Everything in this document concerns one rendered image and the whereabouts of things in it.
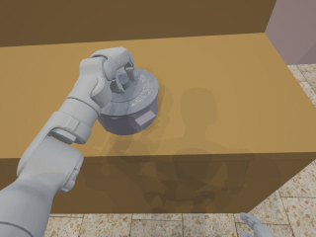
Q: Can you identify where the robot left hand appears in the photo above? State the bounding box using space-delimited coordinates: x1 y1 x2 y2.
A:
90 46 136 94

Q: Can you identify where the knob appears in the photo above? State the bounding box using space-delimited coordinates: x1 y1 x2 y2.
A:
118 74 130 90

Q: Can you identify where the lid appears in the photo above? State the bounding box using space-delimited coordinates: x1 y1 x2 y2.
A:
100 67 159 119

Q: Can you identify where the robot left forearm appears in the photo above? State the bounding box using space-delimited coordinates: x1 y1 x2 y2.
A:
17 52 118 177

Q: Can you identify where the robot left upper arm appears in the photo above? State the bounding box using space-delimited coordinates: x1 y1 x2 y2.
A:
0 136 84 237

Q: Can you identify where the table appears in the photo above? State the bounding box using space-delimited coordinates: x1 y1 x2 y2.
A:
0 0 316 214

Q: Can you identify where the robot right hand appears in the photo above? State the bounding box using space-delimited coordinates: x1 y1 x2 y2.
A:
240 212 273 237

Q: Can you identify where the pot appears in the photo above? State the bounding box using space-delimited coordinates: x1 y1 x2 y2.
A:
97 99 158 135

